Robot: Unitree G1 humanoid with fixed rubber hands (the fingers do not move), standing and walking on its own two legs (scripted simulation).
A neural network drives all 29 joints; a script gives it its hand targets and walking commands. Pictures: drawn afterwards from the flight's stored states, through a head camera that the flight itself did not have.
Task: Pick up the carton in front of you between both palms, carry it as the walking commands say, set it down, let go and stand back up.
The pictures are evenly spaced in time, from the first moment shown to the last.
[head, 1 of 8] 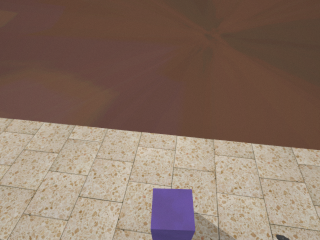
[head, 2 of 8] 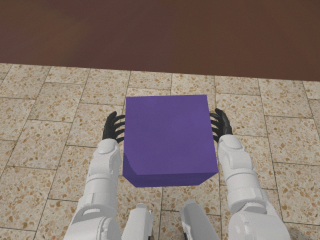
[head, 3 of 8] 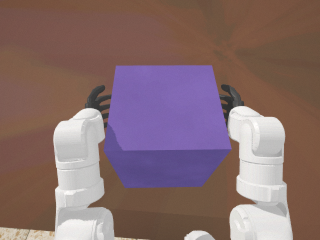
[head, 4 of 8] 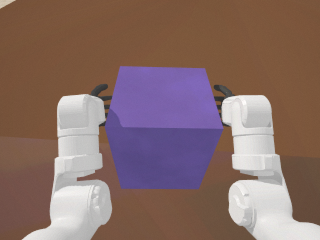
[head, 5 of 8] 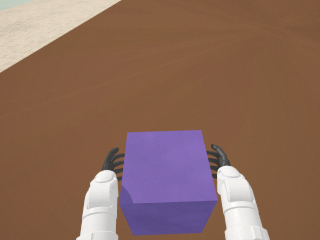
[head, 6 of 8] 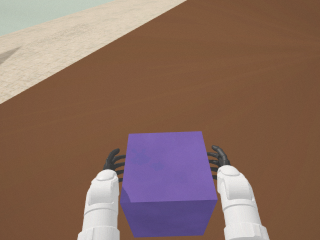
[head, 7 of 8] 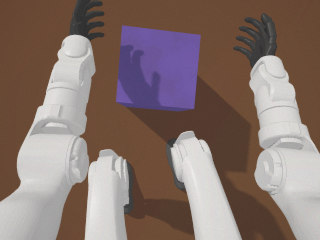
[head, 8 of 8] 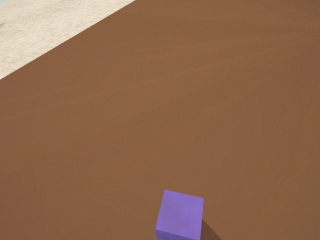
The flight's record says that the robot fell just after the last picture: no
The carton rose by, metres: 1.17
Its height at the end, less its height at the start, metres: +0.42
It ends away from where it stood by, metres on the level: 5.43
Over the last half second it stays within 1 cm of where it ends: yes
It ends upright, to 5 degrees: yes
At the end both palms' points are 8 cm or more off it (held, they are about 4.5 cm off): yes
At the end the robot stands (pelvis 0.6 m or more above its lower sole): yes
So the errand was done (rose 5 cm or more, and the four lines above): yes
